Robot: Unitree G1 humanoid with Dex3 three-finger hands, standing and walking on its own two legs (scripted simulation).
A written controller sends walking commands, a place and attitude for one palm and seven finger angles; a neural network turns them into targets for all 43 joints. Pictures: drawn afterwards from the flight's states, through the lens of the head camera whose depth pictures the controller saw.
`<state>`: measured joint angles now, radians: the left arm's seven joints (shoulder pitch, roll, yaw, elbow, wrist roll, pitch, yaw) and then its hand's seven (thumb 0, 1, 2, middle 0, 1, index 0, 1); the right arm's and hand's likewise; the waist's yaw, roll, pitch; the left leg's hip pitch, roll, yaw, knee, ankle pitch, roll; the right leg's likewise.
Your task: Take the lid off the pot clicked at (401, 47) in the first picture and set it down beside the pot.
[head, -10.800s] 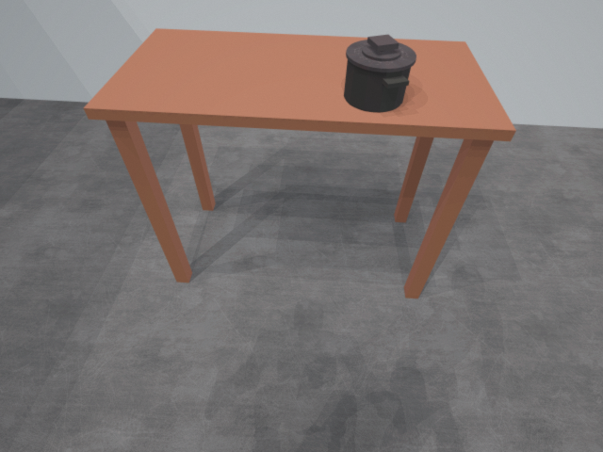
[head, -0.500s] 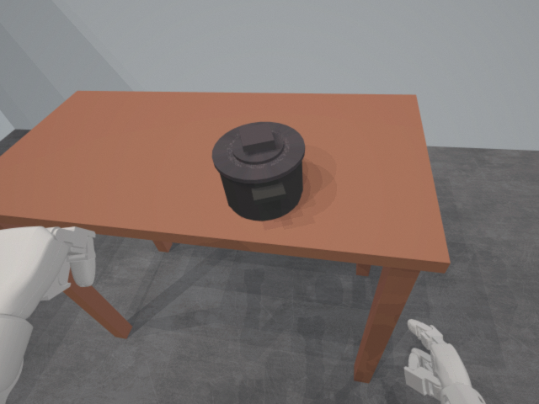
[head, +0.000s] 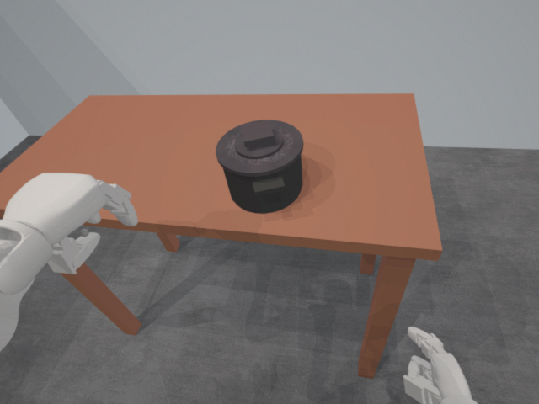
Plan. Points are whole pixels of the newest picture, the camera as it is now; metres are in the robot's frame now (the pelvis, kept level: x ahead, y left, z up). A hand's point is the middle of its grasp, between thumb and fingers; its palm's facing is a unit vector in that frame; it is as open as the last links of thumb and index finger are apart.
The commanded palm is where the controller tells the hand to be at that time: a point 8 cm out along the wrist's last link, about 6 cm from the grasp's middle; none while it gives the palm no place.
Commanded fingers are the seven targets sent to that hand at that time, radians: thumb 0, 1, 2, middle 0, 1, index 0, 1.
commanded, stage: reach forward and open the fingers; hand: left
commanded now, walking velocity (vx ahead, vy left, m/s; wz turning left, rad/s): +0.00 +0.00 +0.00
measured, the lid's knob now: (257, 133) +0.52 +0.09 +0.15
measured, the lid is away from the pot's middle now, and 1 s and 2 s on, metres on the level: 0.00 0.00 0.00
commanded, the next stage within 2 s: move the open hand above the knob in 0.34 s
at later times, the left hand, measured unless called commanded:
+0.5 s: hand (110, 189) +0.30 +0.23 +0.22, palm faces -0.02 +0.05 -1.00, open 9.8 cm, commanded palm +0.27 +0.22 +0.28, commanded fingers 0.00 -0.34 1.62 -0.87 -0.08 -0.87 -0.08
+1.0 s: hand (162, 159) +0.36 +0.18 +0.22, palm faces -0.09 +0.02 -1.00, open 9.8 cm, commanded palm +0.34 +0.18 +0.28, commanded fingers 0.00 -0.34 1.62 -0.87 -0.08 -0.87 -0.08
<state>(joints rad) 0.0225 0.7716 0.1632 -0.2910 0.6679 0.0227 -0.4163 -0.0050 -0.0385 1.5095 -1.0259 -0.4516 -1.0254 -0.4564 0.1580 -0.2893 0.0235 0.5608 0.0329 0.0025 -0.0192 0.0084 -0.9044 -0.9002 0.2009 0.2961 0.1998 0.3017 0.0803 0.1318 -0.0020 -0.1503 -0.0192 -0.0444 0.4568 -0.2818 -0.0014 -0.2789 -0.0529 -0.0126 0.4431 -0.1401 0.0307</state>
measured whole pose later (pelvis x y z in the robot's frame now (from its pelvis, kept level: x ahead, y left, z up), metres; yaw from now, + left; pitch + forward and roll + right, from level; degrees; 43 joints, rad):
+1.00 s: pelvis -0.01 -0.01 +0.00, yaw -1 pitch +0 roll +2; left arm -0.56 0.64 -0.09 0.10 0.78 0.15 -0.49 0.00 -0.33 1.61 -0.89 -0.08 -0.89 -0.09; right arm 0.14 -0.31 0.02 0.56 0.06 0.06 0.01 0.01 -0.91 -0.90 0.20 0.30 0.20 0.30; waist 0.03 0.13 -0.02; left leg -0.18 -0.02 -0.03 0.46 -0.27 -0.01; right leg -0.35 -0.06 0.01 0.50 -0.15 0.02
